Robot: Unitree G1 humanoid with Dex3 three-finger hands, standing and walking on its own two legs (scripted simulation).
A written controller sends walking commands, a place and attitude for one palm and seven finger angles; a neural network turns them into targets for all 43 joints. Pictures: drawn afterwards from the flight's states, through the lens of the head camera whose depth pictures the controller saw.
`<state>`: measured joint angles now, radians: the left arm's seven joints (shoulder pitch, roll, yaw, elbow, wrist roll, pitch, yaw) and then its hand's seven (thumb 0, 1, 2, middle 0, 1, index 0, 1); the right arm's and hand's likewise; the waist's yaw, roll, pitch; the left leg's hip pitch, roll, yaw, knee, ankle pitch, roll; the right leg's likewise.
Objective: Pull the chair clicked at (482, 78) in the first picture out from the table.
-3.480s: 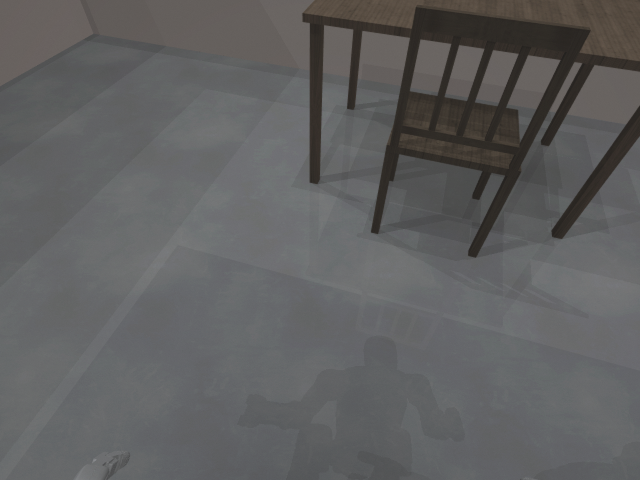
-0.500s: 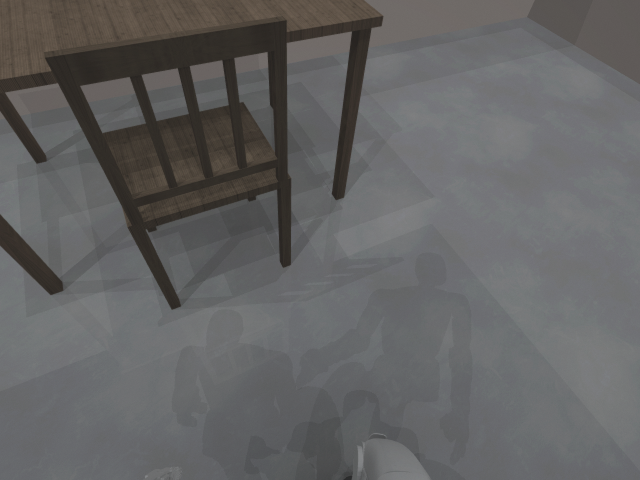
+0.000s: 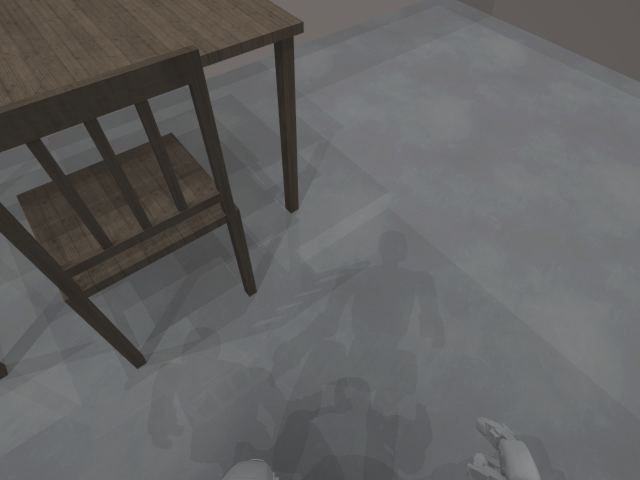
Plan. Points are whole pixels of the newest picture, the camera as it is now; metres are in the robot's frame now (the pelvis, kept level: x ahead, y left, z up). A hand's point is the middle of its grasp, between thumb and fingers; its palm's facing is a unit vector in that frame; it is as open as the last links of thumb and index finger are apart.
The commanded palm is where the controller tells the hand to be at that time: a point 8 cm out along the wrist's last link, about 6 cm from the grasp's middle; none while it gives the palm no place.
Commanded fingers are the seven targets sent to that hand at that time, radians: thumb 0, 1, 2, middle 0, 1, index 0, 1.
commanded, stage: walk to a spot facing it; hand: left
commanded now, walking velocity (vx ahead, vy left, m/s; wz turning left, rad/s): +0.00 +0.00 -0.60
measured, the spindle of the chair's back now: (121, 180) +0.60 +0.46 -0.08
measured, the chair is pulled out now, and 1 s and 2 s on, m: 0.00 0.00 0.00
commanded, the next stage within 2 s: turn to face it in 1.58 s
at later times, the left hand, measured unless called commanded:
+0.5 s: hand (201, 457) +0.16 +0.19 -0.16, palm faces -0.32 -0.92 -0.21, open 7.4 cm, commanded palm none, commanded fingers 0.00 0.90 0.90 -0.20 -0.30 -0.20 -0.30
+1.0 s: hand out of the picture +0.13 +0.12 -0.14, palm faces -0.46 -0.86 -0.22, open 7.4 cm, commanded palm none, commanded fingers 0.00 0.90 0.90 -0.20 -0.30 -0.20 -0.30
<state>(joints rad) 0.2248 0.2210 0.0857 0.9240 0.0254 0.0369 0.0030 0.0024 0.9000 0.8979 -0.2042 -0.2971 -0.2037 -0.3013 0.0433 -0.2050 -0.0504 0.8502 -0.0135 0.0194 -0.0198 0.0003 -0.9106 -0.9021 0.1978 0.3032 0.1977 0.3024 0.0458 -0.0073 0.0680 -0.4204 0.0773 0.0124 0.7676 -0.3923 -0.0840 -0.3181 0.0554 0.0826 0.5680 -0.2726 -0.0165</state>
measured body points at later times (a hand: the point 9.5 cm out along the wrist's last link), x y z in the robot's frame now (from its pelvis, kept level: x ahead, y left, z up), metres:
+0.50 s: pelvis +0.00 +0.03 +0.01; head +0.03 +0.02 +0.45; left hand +0.17 +0.23 -0.14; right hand -0.08 -0.21 -0.14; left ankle +0.02 +0.14 -0.73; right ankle -0.05 -0.09 -0.69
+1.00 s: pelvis +0.00 -0.02 +0.02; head +0.01 -0.05 +0.46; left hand +0.15 +0.17 -0.12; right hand -0.05 -0.29 -0.13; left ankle +0.11 +0.10 -0.67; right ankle -0.05 -0.09 -0.73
